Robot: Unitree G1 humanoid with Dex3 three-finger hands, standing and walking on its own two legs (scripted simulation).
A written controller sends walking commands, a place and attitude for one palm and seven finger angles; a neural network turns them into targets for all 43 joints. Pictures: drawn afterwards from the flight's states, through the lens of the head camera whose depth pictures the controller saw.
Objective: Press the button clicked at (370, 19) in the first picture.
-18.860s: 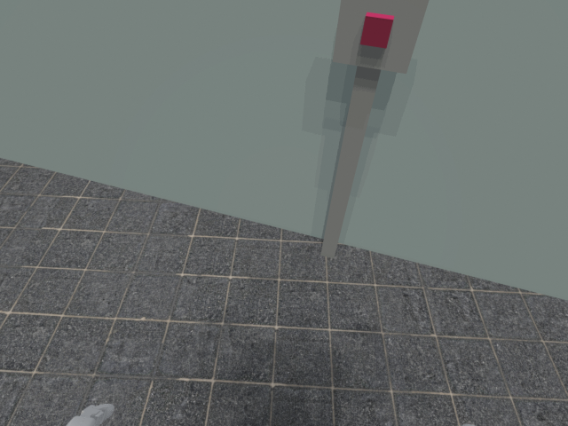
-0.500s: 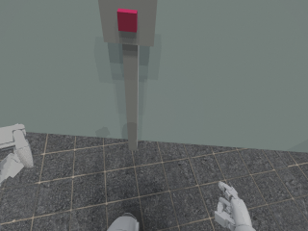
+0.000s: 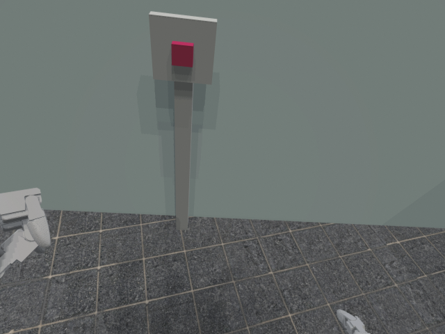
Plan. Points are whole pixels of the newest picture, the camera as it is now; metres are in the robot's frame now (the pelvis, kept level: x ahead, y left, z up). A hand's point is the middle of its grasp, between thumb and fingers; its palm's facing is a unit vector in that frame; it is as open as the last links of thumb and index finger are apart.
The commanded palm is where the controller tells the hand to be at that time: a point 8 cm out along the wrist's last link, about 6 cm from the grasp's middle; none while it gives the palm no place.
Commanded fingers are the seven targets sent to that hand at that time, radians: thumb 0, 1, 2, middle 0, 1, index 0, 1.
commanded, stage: stop stepping back and stand still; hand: left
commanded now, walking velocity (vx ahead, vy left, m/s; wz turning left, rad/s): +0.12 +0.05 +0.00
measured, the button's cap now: (182, 53) +0.78 +0.20 +0.18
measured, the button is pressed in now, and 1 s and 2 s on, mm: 0 0 0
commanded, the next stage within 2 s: let the arm hang, fingers relaxed in 1.16 s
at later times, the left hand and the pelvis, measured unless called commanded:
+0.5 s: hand (15, 281) +0.12 +0.25 +0.17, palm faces +0.45 -0.77 -0.44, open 3.1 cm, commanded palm +0.07 +0.29 +0.18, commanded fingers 0.00 0.90 0.90 -1.30 -1.50 -1.30 -1.50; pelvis -0.04 +0.00 +0.00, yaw +4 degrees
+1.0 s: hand (10, 268) +0.14 +0.27 +0.16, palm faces +0.44 -0.76 -0.48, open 3.1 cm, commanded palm +0.08 +0.31 +0.18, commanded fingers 0.00 0.90 0.90 -1.30 -1.50 -1.30 -1.50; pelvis -0.03 +0.02 +0.00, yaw +5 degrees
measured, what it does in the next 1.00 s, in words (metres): steps on the spot: left foot, then left foot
